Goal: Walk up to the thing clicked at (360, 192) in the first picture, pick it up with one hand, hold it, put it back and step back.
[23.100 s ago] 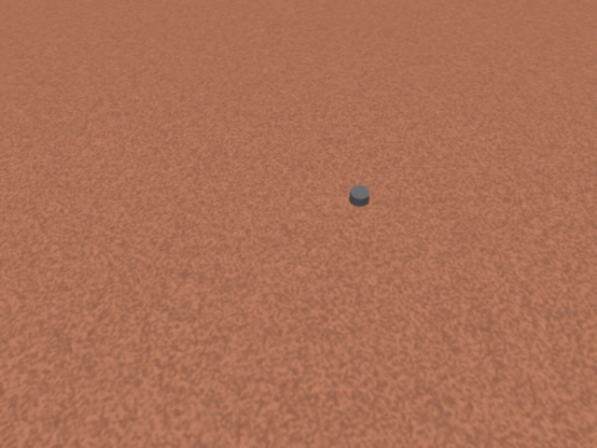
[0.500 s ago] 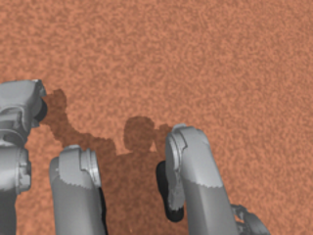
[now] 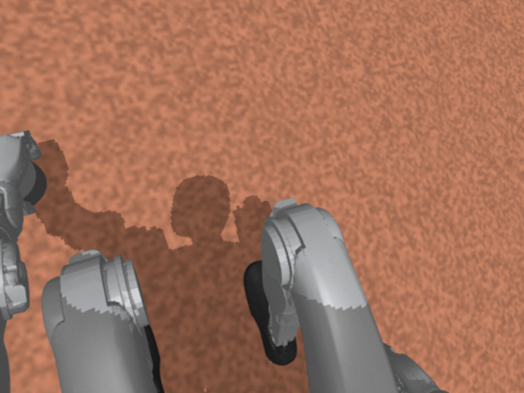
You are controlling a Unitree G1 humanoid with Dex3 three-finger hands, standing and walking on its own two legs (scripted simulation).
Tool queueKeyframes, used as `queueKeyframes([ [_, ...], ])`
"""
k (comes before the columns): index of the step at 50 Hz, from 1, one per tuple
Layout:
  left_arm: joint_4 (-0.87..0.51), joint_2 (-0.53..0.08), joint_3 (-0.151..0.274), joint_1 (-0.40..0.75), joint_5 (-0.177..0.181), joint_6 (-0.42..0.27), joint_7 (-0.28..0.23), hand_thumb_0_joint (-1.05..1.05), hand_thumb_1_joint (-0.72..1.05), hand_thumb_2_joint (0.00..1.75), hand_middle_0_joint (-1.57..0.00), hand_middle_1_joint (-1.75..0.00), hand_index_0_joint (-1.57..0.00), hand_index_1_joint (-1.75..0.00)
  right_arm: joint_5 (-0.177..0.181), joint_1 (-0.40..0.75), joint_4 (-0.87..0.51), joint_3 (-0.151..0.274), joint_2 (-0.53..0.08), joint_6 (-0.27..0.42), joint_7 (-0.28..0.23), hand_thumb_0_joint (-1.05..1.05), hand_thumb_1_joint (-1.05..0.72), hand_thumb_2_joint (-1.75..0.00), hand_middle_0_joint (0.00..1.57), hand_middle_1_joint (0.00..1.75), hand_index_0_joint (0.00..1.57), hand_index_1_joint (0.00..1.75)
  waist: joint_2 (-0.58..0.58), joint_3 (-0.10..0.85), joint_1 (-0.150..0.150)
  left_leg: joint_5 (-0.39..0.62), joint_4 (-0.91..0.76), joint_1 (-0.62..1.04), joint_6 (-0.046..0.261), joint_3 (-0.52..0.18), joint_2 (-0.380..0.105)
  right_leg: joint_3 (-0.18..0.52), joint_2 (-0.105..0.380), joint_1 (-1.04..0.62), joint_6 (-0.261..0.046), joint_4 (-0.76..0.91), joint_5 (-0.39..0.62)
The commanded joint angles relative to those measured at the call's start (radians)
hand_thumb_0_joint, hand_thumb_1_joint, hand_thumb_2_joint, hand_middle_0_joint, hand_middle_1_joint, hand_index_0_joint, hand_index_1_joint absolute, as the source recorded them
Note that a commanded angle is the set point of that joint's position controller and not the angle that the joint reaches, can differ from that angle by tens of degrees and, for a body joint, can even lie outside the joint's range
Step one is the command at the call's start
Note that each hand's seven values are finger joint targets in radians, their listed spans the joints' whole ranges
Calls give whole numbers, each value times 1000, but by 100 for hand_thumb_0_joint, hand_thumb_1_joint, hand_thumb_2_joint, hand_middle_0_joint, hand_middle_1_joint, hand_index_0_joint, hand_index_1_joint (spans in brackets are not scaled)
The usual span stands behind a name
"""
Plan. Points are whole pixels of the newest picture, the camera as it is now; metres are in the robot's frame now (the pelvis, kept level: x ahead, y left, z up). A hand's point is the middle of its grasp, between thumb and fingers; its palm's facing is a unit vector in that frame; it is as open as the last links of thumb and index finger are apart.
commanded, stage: rest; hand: left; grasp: from above
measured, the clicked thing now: (9, 181) +0.45 +0.28 -0.24
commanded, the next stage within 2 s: open in 0.88 s
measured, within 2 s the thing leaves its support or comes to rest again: neither
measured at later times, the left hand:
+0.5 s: hand (17, 188) +0.43 +0.27 -0.24, palm faces -0.46 -0.13 -0.88, open 10.0 cm
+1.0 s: hand (20, 183) +0.44 +0.27 -0.25, palm faces -0.45 -0.15 -0.88, open 10.0 cm
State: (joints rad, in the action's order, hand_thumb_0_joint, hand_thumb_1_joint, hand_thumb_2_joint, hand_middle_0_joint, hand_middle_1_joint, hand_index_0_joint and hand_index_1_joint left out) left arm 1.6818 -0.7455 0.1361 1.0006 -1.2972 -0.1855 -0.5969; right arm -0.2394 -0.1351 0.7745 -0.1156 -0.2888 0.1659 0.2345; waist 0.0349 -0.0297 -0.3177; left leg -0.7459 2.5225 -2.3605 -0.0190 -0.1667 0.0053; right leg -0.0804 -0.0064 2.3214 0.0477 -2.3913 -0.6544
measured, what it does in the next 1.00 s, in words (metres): stands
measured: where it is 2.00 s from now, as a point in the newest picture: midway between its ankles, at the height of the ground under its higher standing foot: (214, 358)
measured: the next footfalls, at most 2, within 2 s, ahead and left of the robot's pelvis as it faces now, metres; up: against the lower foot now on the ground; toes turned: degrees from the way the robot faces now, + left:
none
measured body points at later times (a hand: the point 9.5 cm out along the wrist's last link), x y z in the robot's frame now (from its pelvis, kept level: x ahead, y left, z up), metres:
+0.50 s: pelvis +0.00 +0.00 -0.01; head +0.26 +0.10 +0.34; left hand +0.45 +0.28 -0.19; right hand +0.03 -0.26 -0.08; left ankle +0.06 +0.13 -0.27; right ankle +0.10 -0.13 -0.27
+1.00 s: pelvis -0.01 +0.01 -0.01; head +0.26 +0.11 +0.34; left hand +0.46 +0.28 -0.20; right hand +0.02 -0.25 -0.07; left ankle +0.06 +0.13 -0.27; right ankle +0.10 -0.13 -0.27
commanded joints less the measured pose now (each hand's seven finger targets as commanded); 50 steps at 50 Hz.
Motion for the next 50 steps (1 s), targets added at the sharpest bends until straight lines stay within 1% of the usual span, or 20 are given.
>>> queueKeyframes([
  [1, -94, -242, 19, 266, 11, -15, -44, 0, 46, 89, -81, -88, -84, -85, 1, -196, -10, 74, -292, 9, -2, 0, -90, -89, 20, 30, 20, 30, -350, 680, -14, 258, -253, 476, 38, 107, 10, -120, -35, -406, -74, 185, 249],
  [5, -78, -294, 62, 260, -11, -30, -57, 0, 52, 87, -85, -88, -88, -84, -17, -216, -2, 69, -310, 16, 9, 0, -90, -89, 20, 30, 20, 30, -362, 649, -34, 271, -234, 475, 36, 106, 8, -129, -38, -417, -71, 179, 267],
  [10, -102, -284, 42, 259, -10, -44, -81, 0, 53, 87, -85, -88, -89, -84, -24, -182, -12, 56, -312, 29, 21, 0, -90, -90, 20, 30, 20, 30, -407, 665, -34, 261, -238, 498, 33, 96, 3, -140, -45, -415, -70, 178, 261],
  [13, -75, -306, 50, 265, -24, -47, -91, 0, 55, 89, -87, -88, -89, -84, -33, -195, -3, 54, -326, 33, 28, 0, -90, -90, 20, 30, 20, 30, -404, 635, -53, 256, -235, 483, 31, 90, 2, -149, -44, -403, -67, 171, 258],
  [16, -55, -282, 16, 297, -23, -51, -97, 0, 52, 87, -86, -86, -88, -83, -37, -179, -11, 41, -325, 44, 36, 0, -90, -90, 20, 30, 20, 30, -369, 595, -71, 223, -216, 449, 37, 87, -2, -145, -50, -408, -67, 184, 241],
  [17, -50, -322, 51, 285, -24, -50, -107, 0, 53, 84, -85, -86, -88, -83, -39, -192, 2, 43, -338, 45, 34, 0, -90, -90, 20, 30, 20, 30, -374, 594, -70, 226, -227, 457, 36, 85, 2, -151, -47, -403, -64, 184, 242],
  [18, -40, -309, 43, 268, -23, -49, -112, 0, 53, 83, -85, -85, -88, -81, -37, -181, -4, 42, -341, 48, 35, 0, -89, -89, 20, 30, 20, 30, -391, 583, -58, 222, -234, 464, 31, 81, 0, -156, -46, -380, -66, 176, 232],
  [22, -4, -285, 10, 291, -31, -49, -121, 0, 55, 81, -85, -88, -89, -83, -52, -164, -8, 27, -338, 65, 50, 0, -90, -90, 20, 30, 20, 30, -402, 567, -93, 213, -224, 477, 29, 75, -3, -166, -51, -385, -61, 170, 233],
  [25, -7, -296, 3, 312, -26, -45, -125, 0, 55, 83, -86, -86, -90, -82, -48, -152, -15, 19, -346, 74, 55, 0, -90, -90, 20, 30, 20, 30, -393, 557, -91, 213, -218, 460, 32, 74, -3, -162, -50, -391, -61, 175, 234],
  [26, 4, -333, 32, 297, -29, -43, -132, 0, 56, 85, -88, -87, -91, -83, -55, -172, -2, 18, -355, 77, 58, 0, -90, -90, 20, 30, 20, 30, -394, 565, -94, 239, -217, 483, 30, 70, -6, -167, -49, -406, -57, 174, 260],
  [28, -2, -306, 1, 310, -25, -42, -135, 0, 56, 84, -88, -85, -91, -82, -51, -141, -15, 10, -354, 87, 63, 0, -90, -90, 20, 30, 20, 30, -409, 567, -87, 245, -220, 496, 24, 64, -9, -166, -53, -398, -63, 165, 262],
  [29, 6, -364, 46, 288, -28, -41, -148, 0, 56, 84, -88, -86, -91, -83, -55, -157, -4, 8, -365, 85, 63, 0, -90, -90, 20, 30, 20, 30, -408, 579, -87, 252, -223, 486, 27, 60, -11, -172, -56, -423, -61, 172, 270],
  [31, 9, -322, 14, 296, -31, -36, -147, 0, 56, 81, -86, -86, -90, -82, -58, -145, -24, 0, -361, 92, 72, 0, -90, -90, 20, 30, 20, 30, -410, 560, -98, 250, -216, 484, 26, 68, -8, -167, -58, -419, -62, 170, 271],
  [33, 13, -336, 14, 300, -34, -28, -156, 0, 57, 83, -88, -85, -92, -82, -59, -130, -14, 3, -370, 98, 73, 0, -90, -90, 20, 30, 20, 30, -419, 551, -93, 229, -222, 480, 24, 58, -11, -173, -57, -396, -63, 169, 250],
  [36, 37, -349, 21, 292, -27, -21, -149, 0, 55, 82, -86, -85, -90, -81, -55, -131, -17, 0, -382, 107, 82, 0, -90, -90, 20, 30, 20, 30, -435, 528, -98, 228, -236, 486, 20, 42, -15, -178, -53, -379, -62, 158, 247],
  [37, 40, -375, 48, 271, -23, -19, -154, 0, 54, 82, -86, -85, -89, -82, -57, -140, -11, -5, -379, 103, 81, 0, -90, -90, 20, 30, 20, 30, -429, 542, -91, 247, -240, 491, 18, 38, -17, -181, -54, -405, -61, 162, 263],
  [40, 45, -326, 7, 287, -19, -17, -147, 0, 53, 83, -85, -87, -89, -83, -60, -128, -29, -13, -375, 107, 88, 0, -90, -90, 20, 30, 20, 30, -406, 536, -107, 240, -227, 468, 25, 44, -15, -176, -62, -423, -62, 174, 266],
  [43, 64, -363, 31, 276, -6, -18, -134, 0, 52, 80, -85, -84, -88, -81, -59, -148, -25, -16, -384, 112, 91, 0, -91, -90, 20, 30, 20, 30, -382, 517, -113, 232, -214, 447, 32, 49, -15, -173, -60, -437, -58, 187, 260],
  [49, 90, -364, 5, 272, -1, -34, -120, 0, 51, 79, -83, -85, -87, -81, -57, -129, -32, -42, -377, 113, 86, 0, -91, -90, 20, 30, 20, 30, -350, 491, -119, 192, -211, 418, 36, 41, -15, -174, -61, -437, -56, 195, 228],
  [50, 86, -378, 12, 263, -3, -37, -120, 0, 43, 81, -75, -85, -79, -82, -55, -135, -33, -43, -382, 111, 84, 0, -90, -90, 20, 30, 20, 30, -353, 490, -113, 197, -220, 421, 35, 38, -15, -176, -62, -444, -58, 198, 230],
])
